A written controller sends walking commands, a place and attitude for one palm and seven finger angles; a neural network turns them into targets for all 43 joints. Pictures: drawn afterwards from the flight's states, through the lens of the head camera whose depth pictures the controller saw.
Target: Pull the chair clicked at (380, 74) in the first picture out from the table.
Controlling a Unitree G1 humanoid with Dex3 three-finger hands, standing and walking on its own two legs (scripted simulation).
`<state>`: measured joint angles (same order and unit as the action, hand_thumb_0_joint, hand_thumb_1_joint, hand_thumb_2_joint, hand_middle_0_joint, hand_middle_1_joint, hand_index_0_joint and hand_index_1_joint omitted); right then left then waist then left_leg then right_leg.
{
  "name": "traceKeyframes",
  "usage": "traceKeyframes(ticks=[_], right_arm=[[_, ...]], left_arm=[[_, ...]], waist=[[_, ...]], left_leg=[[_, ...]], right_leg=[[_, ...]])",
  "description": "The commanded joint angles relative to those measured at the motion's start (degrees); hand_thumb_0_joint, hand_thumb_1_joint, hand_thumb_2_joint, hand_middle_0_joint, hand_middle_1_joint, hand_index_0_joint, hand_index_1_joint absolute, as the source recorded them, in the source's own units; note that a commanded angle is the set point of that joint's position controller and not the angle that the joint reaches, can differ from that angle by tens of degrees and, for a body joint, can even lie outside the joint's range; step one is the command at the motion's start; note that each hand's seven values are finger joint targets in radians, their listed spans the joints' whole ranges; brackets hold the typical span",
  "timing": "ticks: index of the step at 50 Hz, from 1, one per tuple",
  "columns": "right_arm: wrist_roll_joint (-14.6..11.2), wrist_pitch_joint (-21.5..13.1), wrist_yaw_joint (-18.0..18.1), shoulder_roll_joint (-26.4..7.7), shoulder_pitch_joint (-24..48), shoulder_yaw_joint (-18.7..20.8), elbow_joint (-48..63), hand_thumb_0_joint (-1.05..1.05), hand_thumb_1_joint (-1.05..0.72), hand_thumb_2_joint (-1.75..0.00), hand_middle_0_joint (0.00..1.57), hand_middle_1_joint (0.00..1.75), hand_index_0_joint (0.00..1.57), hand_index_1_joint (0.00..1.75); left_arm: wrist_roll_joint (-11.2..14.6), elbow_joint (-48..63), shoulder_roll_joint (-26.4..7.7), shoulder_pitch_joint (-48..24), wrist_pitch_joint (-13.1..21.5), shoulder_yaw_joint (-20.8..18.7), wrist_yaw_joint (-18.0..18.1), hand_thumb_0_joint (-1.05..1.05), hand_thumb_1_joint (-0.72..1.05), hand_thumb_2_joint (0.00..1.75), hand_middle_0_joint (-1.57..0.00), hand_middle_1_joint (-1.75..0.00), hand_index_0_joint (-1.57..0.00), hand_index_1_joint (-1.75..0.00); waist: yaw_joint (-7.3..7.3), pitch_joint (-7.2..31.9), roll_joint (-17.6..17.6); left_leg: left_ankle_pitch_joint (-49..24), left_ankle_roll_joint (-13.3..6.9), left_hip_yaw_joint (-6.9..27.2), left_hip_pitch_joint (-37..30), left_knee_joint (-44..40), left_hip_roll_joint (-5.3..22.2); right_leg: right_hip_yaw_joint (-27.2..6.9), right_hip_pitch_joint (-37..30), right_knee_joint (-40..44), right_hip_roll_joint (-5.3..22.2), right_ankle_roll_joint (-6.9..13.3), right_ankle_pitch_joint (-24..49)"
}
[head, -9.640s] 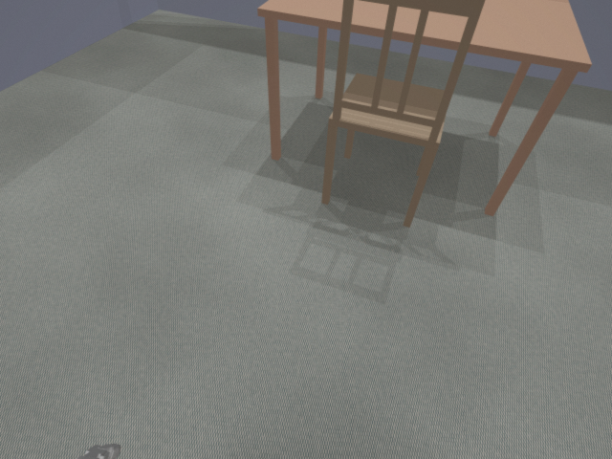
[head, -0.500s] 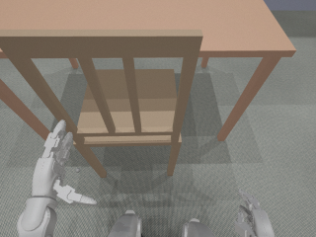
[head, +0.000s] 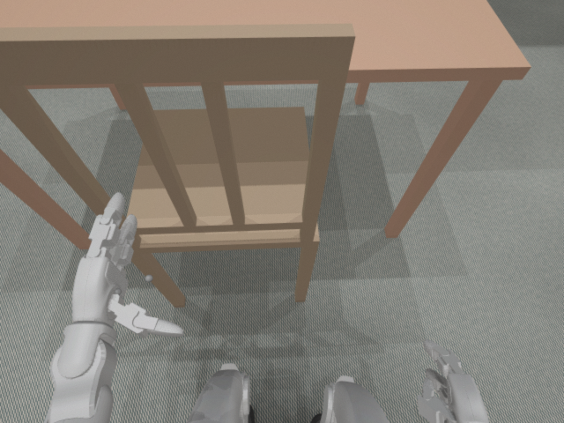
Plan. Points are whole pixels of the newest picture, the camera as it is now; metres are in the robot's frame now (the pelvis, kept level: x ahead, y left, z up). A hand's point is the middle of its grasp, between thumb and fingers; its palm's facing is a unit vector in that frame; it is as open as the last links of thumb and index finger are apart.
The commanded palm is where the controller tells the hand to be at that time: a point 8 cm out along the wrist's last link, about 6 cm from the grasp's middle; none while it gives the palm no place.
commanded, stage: aim the fingers beside a spindle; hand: left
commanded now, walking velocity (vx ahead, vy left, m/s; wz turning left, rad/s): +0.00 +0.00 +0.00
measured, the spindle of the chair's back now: (167, 169) +0.47 +0.20 +0.04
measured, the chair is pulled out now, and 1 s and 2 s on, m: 0.00 0.00 0.00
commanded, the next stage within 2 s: push the fingers through the gap in 1.18 s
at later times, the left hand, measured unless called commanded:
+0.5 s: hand (169, 269) +0.32 +0.18 +0.00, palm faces +0.05 -1.00 -0.03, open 16.9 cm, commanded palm +0.30 +0.23 +0.01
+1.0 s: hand (168, 269) +0.32 +0.18 +0.00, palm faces +0.06 -1.00 -0.03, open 17.0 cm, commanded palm +0.30 +0.23 +0.00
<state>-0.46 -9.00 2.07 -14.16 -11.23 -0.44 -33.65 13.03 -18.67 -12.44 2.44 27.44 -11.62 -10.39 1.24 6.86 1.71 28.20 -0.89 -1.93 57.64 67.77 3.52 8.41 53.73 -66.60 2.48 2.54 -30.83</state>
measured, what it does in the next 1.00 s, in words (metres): stands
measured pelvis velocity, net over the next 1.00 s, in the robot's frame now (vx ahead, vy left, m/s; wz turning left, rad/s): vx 0.00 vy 0.01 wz -0.01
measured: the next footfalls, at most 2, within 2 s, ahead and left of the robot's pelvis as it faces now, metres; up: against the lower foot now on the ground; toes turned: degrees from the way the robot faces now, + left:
none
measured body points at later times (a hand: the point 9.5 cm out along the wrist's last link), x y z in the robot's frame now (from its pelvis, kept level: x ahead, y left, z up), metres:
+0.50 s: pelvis +0.00 +0.01 -0.01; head +0.11 +0.02 +0.42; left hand +0.31 +0.23 +0.01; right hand +0.16 -0.23 -0.12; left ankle +0.04 +0.11 -0.64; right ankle +0.02 -0.10 -0.64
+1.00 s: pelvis +0.00 +0.01 -0.02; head +0.11 +0.02 +0.42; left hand +0.31 +0.23 +0.00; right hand +0.15 -0.23 -0.13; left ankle +0.04 +0.11 -0.64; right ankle +0.02 -0.10 -0.64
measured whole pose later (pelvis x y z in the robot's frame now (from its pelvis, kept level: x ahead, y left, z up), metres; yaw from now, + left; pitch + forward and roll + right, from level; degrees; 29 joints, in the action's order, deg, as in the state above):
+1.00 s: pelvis +0.00 +0.01 -0.02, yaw -1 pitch +21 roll -2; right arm 0.0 -4.0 0.3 -14.0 -11.1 -0.2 -33.0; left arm 10.2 -21.4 -10.9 -2.6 29.3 -7.8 -5.1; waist 1.5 7.8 1.8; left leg 29.9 -1.9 -2.2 64.3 72.6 3.3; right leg 7.8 60.1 -70.9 2.9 1.7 -32.0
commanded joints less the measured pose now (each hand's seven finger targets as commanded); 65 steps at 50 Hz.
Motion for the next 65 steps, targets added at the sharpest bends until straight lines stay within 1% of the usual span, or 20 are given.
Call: traceKeyframes(ticks=[1,4,6,12,13,25,27,30,31,33,39,43,44,47,51,53,58,59,62,65], right_arm=[[-0.4,-2.2,0.3,-8.0,-0.1,3.4,7.5,0.00,-0.90,-0.90,0.20,0.30,0.20,0.30],[-0.3,-1.8,0.2,-8.3,-0.6,3.5,7.2,0.00,-0.90,-0.90,0.20,0.30,0.20,0.30],[-0.2,-1.6,0.1,-8.3,-0.7,3.5,7.1,0.00,-0.90,-0.90,0.20,0.30,0.20,0.30],[0.1,-1.0,-0.4,-8.1,-1.0,3.9,7.4,0.00,-0.90,-0.90,0.20,0.30,0.20,0.30],[0.2,-0.8,-0.5,-8.2,-1.2,3.8,7.3,0.00,-0.90,-0.90,0.20,0.30,0.20,0.30],[0.4,1.1,-1.4,-8.1,-0.7,4.0,7.5,0.00,-0.90,-0.90,0.20,0.30,0.20,0.30],[0.4,1.5,-1.5,-8.0,-0.6,4.0,7.4,0.00,-0.90,-0.90,0.20,0.30,0.20,0.30],[0.5,1.9,-1.5,-8.0,-0.6,4.0,7.3,0.00,-0.90,-0.90,0.20,0.30,0.20,0.30],[0.5,2.0,-1.6,-7.9,-0.5,4.1,7.6,0.00,-0.90,-0.90,0.20,0.30,0.20,0.30],[0.4,2.4,-1.6,-8.0,-0.6,4.0,7.8,0.00,-0.90,-0.90,0.20,0.30,0.20,0.30],[0.2,3.2,-1.4,-7.8,-0.3,3.6,7.8,0.00,-0.90,-0.90,0.20,0.30,0.20,0.30],[0.2,2.8,-1.3,-7.8,-0.5,3.6,7.9,0.00,-0.90,-0.90,0.20,0.30,0.20,0.30],[0.2,2.7,-1.3,-8.0,-0.7,3.8,7.6,0.00,-0.90,-0.90,0.20,0.30,0.20,0.30],[0.1,2.6,-1.3,-8.1,-0.7,3.8,7.2,0.00,-0.90,-0.90,0.20,0.30,0.20,0.30],[0.1,2.6,-1.2,-8.1,-0.7,3.9,7.6,0.00,-0.90,-0.90,0.20,0.30,0.20,0.30],[0.2,2.7,-1.3,-8.0,-0.7,3.8,7.6,0.00,-0.90,-0.90,0.20,0.30,0.20,0.30],[0.1,2.8,-1.4,-7.9,-0.4,3.8,7.7,0.00,-0.90,-0.90,0.20,0.30,0.20,0.30],[0.1,2.8,-1.4,-7.7,-0.3,3.7,8.0,0.00,-0.90,-0.90,0.20,0.30,0.20,0.30],[0.1,2.3,-1.3,-7.9,-0.4,3.9,7.6,0.00,-0.90,-0.90,0.20,0.30,0.20,0.30],[0.1,2.1,-1.1,-8.3,-0.7,3.9,7.1,0.00,-0.90,-0.90,0.20,0.30,0.20,0.30]], left_arm=[[0.8,11.7,-7.5,-7.4,4.1,-2.3,0.2,0.00,-0.50,0.30,-0.06,-0.08,-0.06,-0.08],[0.4,9.6,-7.2,-9.3,3.8,-2.0,0.9,0.00,-0.50,0.30,-0.06,-0.08,-0.06,-0.08],[0.1,8.8,-7.3,-10.4,4.0,-2.2,1.3,0.00,-0.50,0.30,-0.06,-0.08,-0.06,-0.08],[-0.8,10.9,-7.4,-10.0,5.0,-2.1,2.7,0.00,-0.50,0.30,-0.06,-0.08,-0.06,-0.08],[-0.9,10.1,-6.7,-10.3,4.8,-1.2,2.9,0.00,-0.50,0.30,-0.06,-0.08,-0.06,-0.08],[-3.1,10.6,-4.1,-12.3,6.0,1.9,6.3,0.00,-0.50,0.30,-0.06,-0.08,-0.06,-0.08],[-3.3,9.4,-2.8,-14.1,6.1,3.2,6.6,0.00,-0.50,0.30,-0.06,-0.08,-0.06,-0.08],[-4.0,9.9,-3.7,-16.0,6.5,2.9,7.2,0.00,-0.50,0.30,-0.06,-0.08,-0.06,-0.08],[-3.8,10.7,-4.2,-14.4,6.6,2.0,7.4,0.00,-0.50,0.30,-0.06,-0.08,-0.06,-0.08],[-3.9,10.0,-4.6,-14.0,6.0,1.7,7.6,0.00,-0.50,0.30,-0.06,-0.08,-0.06,-0.08],[-3.1,7.8,-5.8,-14.2,5.7,-0.4,7.0,0.00,-0.50,0.30,-0.06,-0.08,-0.06,-0.08],[-2.6,10.0,-3.9,-14.9,6.4,2.3,5.7,0.00,-0.50,0.30,-0.06,-0.08,-0.06,-0.08],[-2.3,9.9,-4.9,-14.0,6.4,1.2,5.5,0.00,-0.50,0.30,-0.06,-0.08,-0.06,-0.08],[-2.3,9.3,-3.4,-15.0,6.0,3.3,4.9,0.00,-0.50,0.30,-0.06,-0.08,-0.06,-0.08],[-2.0,9.6,-5.6,-11.6,6.0,0.3,5.4,0.00,-0.50,0.30,-0.06,-0.08,-0.06,-0.08],[-2.3,9.4,-5.7,-12.1,5.8,0.3,5.7,0.00,-0.50,0.30,-0.06,-0.08,-0.06,-0.08],[-1.8,9.4,-7.6,-11.2,6.6,-2.4,5.4,0.00,-0.50,0.30,-0.06,-0.08,-0.06,-0.08],[-1.9,10.4,-6.6,-10.9,6.8,-1.3,5.1,0.00,-0.50,0.30,-0.06,-0.08,-0.06,-0.08],[-1.3,10.8,-4.7,-11.1,6.7,1.1,4.1,0.00,-0.50,0.30,-0.06,-0.08,-0.06,-0.08],[-1.2,10.6,-4.9,-13.1,6.3,1.6,3.7,0.00,-0.50,0.30,-0.06,-0.08,-0.06,-0.08]], waist=[[0.54,19.3,0.9],[1.32,18.5,-1.2],[1.29,18.3,-0.6],[0.22,23.0,1.4],[0.89,22.6,0.4],[0.90,22.3,0.1],[1.46,21.6,-0.6],[1.21,22.7,0.8],[0.41,23.9,1.9],[0.74,24.0,0.1],[0.83,21.8,-0.7],[1.51,23.4,1.2],[1.26,23.9,0.6],[2.11,22.1,0.4],[0.75,23.2,-0.1],[1.00,22.6,1.1],[0.60,22.4,-0.1],[0.50,22.8,1.7],[1.53,23.0,0.8],[2.16,22.3,0.8]], left_leg=[[-13.1,-0.7,3.0,-12.0,-8.5,-2.6],[-12.3,-0.7,3.2,-10.7,-7.6,-2.5],[-11.8,-0.7,3.1,-10.1,-7.3,-2.6],[-16.5,-0.4,3.3,-12.9,-6.9,-2.3],[-16.8,-0.6,3.5,-12.7,-6.5,-2.3],[-14.0,-0.2,4.2,-11.7,-5.7,-2.2],[-12.9,-0.3,4.3,-10.7,-5.3,-2.3],[-12.9,-0.2,4.6,-11.6,-5.1,-2.2],[-13.8,-0.1,4.3,-12.4,-5.2,-2.2],[-13.8,-0.2,4.7,-11.9,-5.4,-2.1],[-10.3,-0.4,3.8,-8.0,-5.1,-2.6],[-12.8,-0.5,4.1,-10.6,-4.9,-2.4],[-12.9,-0.4,4.3,-10.9,-5.0,-2.2],[-11.8,-0.4,4.4,-10.3,-4.9,-2.2],[-13.4,-0.4,4.1,-10.0,-4.9,-2.4],[-13.7,-0.4,3.9,-9.7,-4.6,-2.5],[-13.2,-0.5,3.6,-7.9,-4.4,-2.6],[-13.4,-0.4,3.6,-8.8,-4.8,-2.6],[-13.9,-0.5,3.8,-10.1,-4.3,-2.4],[-13.5,-0.5,4.2,-10.0,-4.1,-2.3]], right_leg=[[-6.9,-10.6,10.3,-1.8,-1.7,14.6],[-7.0,-9.2,10.0,-1.8,-2.0,14.0],[-7.0,-8.7,9.7,-1.8,-1.9,13.4],[-6.2,-8.8,7.5,-1.8,-1.5,17.7],[-6.1,-8.3,7.3,-1.9,-1.5,18.1],[-5.4,-3.9,5.6,-2.0,-1.2,13.8],[-5.4,-3.1,5.4,-2.0,-1.2,13.0],[-5.4,-2.0,4.9,-2.0,-1.0,12.3],[-5.5,-2.7,4.9,-2.0,-0.9,13.0],[-5.2,-3.2,4.8,-2.2,-1.0,13.1],[-6.2,-4.5,5.8,-2.3,-1.3,11.3],[-5.9,-4.0,5.5,-2.3,-1.1,13.1],[-5.8,-4.0,5.5,-2.4,-1.1,13.1],[-5.6,-2.7,5.7,-2.4,-1.2,12.0],[-5.9,-4.6,5.5,-2.3,-1.1,13.8],[-5.8,-4.2,5.3,-2.3,-1.1,14.2],[-6.5,-5.9,5.3,-2.5,-1.2,14.5],[-6.4,-5.7,5.3,-2.4,-1.1,14.4],[-6.1,-4.5,5.5,-2.5,-1.3,14.8],[-5.9,-3.2,5.4,-2.4,-1.2,14.0]])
